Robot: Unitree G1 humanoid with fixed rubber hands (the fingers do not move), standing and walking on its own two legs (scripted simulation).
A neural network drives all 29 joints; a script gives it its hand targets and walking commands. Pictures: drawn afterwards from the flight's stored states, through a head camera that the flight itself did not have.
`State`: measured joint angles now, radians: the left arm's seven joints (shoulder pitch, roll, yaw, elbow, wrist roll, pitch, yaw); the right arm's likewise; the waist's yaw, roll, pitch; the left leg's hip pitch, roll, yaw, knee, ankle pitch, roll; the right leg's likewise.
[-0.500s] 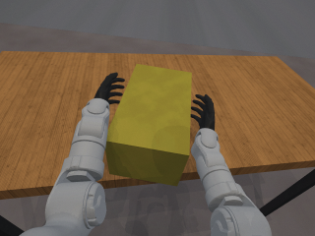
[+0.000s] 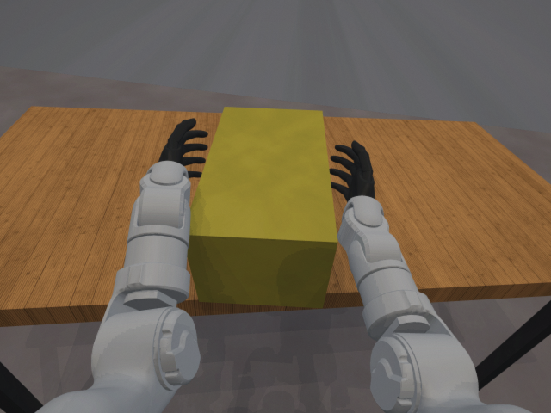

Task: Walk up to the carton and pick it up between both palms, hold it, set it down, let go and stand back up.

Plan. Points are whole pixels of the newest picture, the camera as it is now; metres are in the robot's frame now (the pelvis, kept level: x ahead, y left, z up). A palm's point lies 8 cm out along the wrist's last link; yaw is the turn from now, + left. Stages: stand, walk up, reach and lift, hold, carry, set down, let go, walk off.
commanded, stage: reach and lift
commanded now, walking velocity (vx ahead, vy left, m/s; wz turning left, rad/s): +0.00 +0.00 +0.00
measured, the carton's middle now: (267, 195) +0.43 -0.01 +0.12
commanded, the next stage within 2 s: hold in 1.20 s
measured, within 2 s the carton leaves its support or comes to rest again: neither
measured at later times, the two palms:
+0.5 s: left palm (165, 177) +0.38 +0.14 +0.19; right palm (357, 188) +0.37 -0.13 +0.19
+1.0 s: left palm (160, 171) +0.37 +0.14 +0.21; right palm (358, 175) +0.37 -0.13 +0.21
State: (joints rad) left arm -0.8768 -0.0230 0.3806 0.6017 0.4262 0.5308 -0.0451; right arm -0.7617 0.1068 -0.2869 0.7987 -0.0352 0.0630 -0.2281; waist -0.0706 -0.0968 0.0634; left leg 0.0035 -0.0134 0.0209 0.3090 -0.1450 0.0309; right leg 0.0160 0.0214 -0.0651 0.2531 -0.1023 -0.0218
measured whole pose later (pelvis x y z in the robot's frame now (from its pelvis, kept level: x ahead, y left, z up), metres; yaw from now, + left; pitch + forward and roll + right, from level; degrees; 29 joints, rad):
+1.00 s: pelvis -0.01 -0.02 +0.00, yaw +2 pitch -13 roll +0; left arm -0.87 -0.03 0.40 0.38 0.49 0.75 -0.06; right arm -0.86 0.09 -0.22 0.75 0.04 0.18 -0.23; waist -0.07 -0.12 0.11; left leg 0.04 0.00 -0.01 0.31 -0.13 0.00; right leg 0.05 0.03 -0.10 0.29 -0.12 -0.05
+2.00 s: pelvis -0.02 -0.04 +0.00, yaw +2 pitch -13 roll +0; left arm -0.88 -0.03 0.43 0.29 0.50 0.85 -0.09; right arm -0.90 0.09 -0.16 0.70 0.08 0.29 -0.26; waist -0.08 -0.12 0.08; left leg 0.05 0.00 -0.03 0.30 -0.11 -0.02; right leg 0.05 0.04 -0.12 0.30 -0.12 -0.06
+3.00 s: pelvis -0.01 -0.03 +0.00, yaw +2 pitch -13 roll +0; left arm -0.86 -0.04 0.43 0.22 0.50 0.90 -0.09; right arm -0.89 0.07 -0.11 0.62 0.12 0.37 -0.28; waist -0.09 -0.10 0.06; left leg 0.05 0.01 -0.02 0.31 -0.13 -0.01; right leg 0.06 0.04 -0.11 0.29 -0.13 -0.06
